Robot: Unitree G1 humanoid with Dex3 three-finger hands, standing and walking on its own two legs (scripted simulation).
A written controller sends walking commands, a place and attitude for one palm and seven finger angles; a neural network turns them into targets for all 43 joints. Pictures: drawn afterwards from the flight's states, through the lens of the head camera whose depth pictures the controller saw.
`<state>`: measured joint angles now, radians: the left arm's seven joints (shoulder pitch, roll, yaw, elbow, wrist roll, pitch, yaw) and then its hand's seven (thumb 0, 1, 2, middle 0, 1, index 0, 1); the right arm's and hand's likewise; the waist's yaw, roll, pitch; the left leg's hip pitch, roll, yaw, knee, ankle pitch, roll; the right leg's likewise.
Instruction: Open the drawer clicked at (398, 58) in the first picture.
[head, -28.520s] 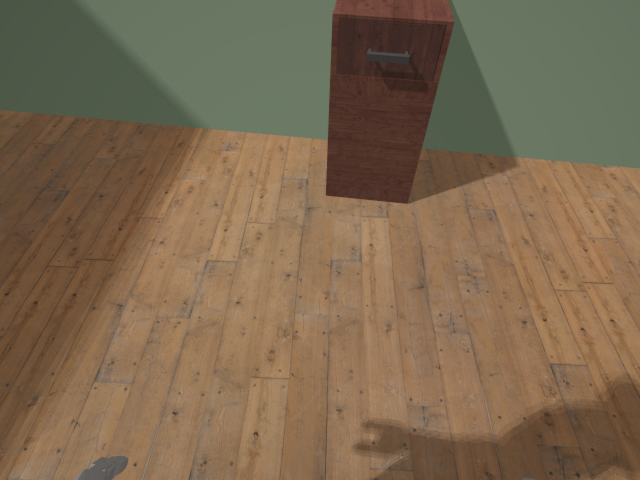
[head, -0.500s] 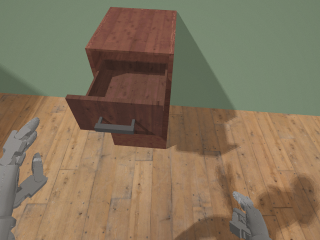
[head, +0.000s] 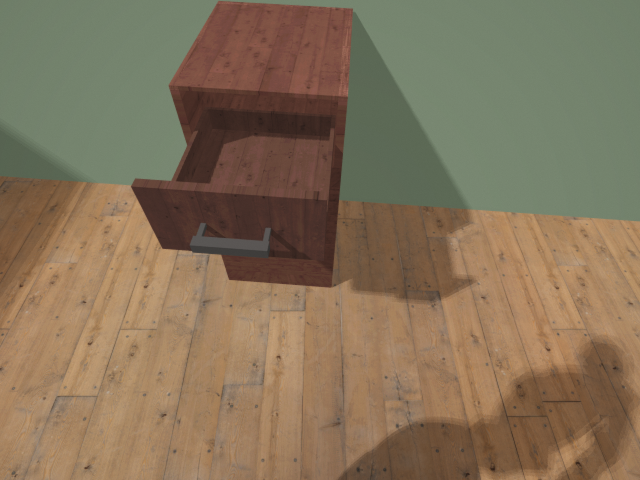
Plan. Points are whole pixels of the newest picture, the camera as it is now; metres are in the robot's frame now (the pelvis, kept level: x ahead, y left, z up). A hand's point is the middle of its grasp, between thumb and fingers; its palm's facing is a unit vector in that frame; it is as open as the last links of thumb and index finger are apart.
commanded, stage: let the arm hang, fingers relaxed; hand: left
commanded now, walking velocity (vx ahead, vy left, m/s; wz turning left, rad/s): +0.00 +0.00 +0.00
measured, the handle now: (232, 238) +0.51 +0.20 -0.09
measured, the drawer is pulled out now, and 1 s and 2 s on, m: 0.29 0.29 0.29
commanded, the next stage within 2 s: look to check the result in 0.56 s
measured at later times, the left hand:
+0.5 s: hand out of the picture +0.01 +0.16 -0.18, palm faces +0.02 -0.98 -0.20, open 7.3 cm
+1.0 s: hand out of the picture +0.00 +0.14 -0.17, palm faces +0.03 -0.98 -0.20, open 7.4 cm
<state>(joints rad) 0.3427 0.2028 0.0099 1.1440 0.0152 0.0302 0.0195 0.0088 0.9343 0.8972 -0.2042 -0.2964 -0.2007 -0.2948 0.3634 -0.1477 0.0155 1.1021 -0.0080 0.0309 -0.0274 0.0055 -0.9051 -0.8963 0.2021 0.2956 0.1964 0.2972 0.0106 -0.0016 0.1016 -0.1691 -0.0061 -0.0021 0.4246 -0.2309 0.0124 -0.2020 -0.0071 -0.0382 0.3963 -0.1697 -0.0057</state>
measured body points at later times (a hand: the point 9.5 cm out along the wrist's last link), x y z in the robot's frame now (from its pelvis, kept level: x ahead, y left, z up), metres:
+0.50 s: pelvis +0.00 -0.02 +0.00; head +0.01 -0.02 +0.45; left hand +0.01 +0.21 -0.16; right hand -0.02 -0.22 -0.17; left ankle +0.00 +0.11 -0.74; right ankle +0.03 -0.12 -0.74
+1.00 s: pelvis +0.01 -0.03 +0.00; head +0.03 -0.04 +0.45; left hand +0.00 +0.19 -0.16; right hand -0.02 -0.23 -0.17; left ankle +0.00 +0.11 -0.74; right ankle +0.03 -0.12 -0.74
